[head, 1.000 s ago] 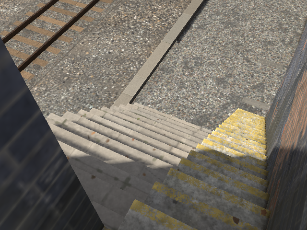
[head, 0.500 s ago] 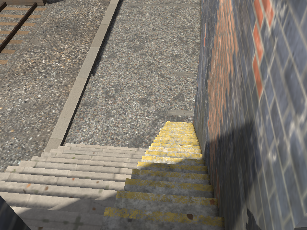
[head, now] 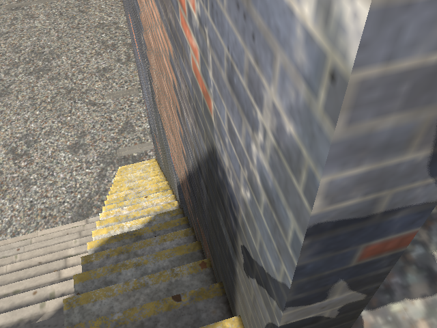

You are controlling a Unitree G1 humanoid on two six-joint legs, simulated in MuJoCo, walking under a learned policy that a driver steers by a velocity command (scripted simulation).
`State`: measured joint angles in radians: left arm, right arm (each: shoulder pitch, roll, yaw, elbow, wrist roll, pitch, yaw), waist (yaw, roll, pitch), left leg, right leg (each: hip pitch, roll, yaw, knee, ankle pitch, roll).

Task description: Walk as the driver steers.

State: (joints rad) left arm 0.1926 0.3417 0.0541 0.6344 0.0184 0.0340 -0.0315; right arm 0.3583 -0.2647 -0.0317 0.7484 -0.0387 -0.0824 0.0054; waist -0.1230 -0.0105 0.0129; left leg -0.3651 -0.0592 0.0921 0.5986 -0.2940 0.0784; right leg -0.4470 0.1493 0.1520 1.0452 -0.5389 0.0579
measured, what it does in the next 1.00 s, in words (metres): walks backwards, turning left: right foot, then left foot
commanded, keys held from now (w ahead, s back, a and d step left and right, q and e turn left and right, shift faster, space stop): w+q+shift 0.70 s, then w+e+shift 0.30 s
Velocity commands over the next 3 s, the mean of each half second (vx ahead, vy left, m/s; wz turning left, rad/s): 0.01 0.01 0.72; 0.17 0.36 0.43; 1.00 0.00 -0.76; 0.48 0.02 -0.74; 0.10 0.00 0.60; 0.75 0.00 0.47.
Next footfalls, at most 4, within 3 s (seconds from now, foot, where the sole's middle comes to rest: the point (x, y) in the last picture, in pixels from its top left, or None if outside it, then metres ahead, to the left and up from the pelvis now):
0.26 right None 0.01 -0.19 -0.76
0.86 left None -0.10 0.18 -0.76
1.76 right None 0.14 0.05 -0.76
2.10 left None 0.16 0.28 -0.76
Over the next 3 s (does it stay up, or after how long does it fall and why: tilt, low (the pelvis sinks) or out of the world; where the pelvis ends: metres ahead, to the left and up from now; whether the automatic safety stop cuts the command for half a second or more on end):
stays up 0.16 0.22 0.00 its command is cut before an obstacle from the start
